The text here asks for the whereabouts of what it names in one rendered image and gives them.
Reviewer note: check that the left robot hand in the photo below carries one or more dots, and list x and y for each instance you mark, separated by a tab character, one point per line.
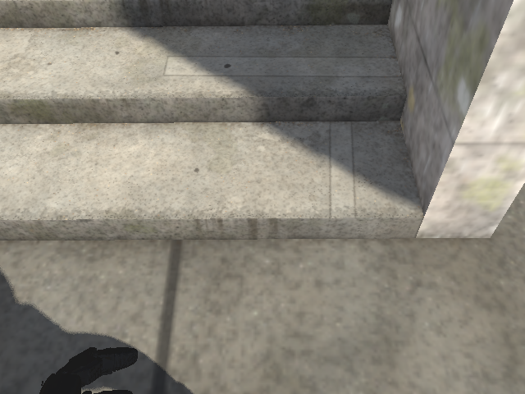
86	367

